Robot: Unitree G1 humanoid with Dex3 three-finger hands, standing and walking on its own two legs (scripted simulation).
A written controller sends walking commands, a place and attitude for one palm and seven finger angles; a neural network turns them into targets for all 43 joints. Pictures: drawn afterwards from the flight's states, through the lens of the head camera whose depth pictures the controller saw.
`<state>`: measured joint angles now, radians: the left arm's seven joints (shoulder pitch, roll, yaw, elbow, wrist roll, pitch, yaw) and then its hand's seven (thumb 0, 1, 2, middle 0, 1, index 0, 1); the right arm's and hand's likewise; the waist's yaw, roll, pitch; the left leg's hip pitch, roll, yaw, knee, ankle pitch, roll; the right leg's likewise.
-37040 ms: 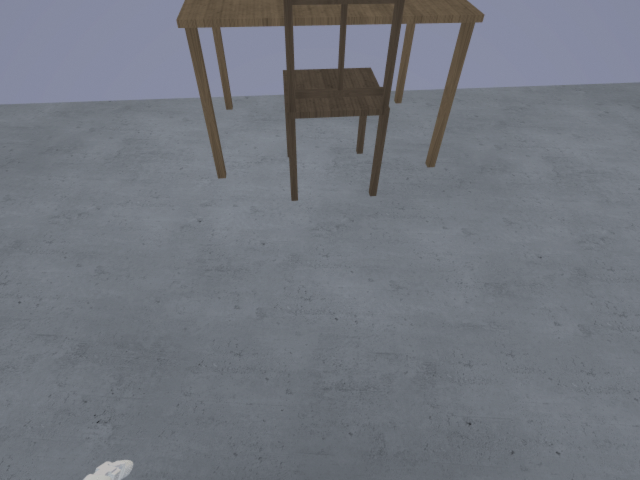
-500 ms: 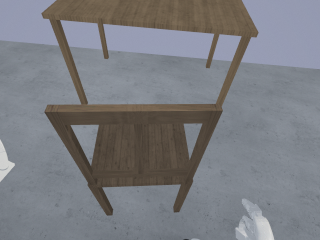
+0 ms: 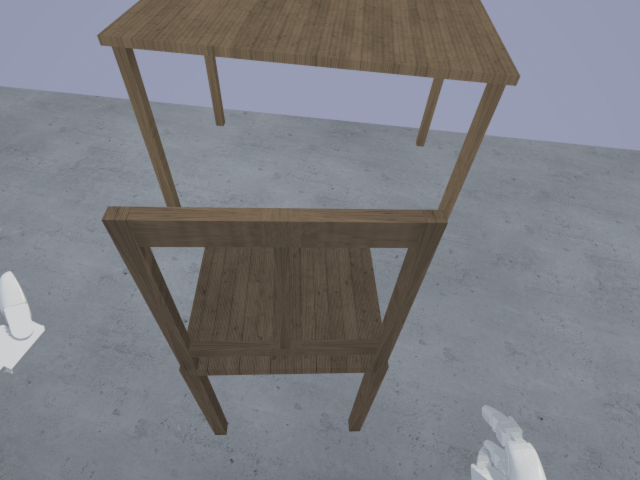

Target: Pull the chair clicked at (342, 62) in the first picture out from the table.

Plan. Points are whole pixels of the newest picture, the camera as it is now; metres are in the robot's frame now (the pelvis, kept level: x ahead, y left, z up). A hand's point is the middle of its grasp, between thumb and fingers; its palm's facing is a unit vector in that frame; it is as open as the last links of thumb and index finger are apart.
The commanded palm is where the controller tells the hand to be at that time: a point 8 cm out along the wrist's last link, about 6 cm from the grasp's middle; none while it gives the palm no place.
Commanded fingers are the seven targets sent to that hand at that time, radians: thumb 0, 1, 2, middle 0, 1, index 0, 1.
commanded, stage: stop stepping back and stand still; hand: left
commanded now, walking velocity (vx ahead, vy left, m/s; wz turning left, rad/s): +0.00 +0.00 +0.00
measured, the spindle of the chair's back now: (283, 302) +0.38 +0.09 -0.06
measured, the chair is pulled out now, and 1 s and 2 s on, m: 0.59 0.59 0.59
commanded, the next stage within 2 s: let the arm hang, fingers relaxed in 1.00 s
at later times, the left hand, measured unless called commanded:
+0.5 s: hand (65, 277) +0.25 +0.26 +0.18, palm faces +0.44 -0.80 -0.41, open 7.4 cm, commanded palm +0.19 +0.30 +0.19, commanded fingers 0.00 0.90 0.90 -0.20 -0.30 -0.20 -0.30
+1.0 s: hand (62, 256) +0.27 +0.28 +0.18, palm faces +0.41 -0.81 -0.42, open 7.4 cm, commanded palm +0.22 +0.32 +0.19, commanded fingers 0.00 0.90 0.90 -0.20 -0.30 -0.20 -0.30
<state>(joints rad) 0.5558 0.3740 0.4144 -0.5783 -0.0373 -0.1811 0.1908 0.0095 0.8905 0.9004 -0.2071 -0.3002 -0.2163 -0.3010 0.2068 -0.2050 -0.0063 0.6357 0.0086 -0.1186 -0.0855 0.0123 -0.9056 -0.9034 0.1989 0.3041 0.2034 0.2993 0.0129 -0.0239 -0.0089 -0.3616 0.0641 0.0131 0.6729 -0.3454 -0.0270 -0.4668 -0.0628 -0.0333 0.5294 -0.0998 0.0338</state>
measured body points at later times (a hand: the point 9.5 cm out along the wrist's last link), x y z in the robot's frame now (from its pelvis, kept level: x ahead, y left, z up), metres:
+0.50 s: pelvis +0.05 +0.00 +0.01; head +0.05 +0.01 +0.46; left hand +0.22 +0.30 +0.20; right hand +0.21 -0.24 -0.06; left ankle +0.01 +0.14 -0.72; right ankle +0.12 -0.15 -0.72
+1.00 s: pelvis +0.08 +0.02 +0.02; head +0.08 +0.03 +0.47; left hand +0.25 +0.32 +0.20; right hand +0.26 -0.22 -0.05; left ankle +0.01 +0.14 -0.72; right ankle +0.12 -0.15 -0.72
